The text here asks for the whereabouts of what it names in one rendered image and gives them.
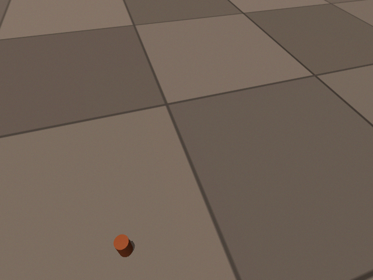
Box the can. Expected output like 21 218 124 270
114 234 133 257

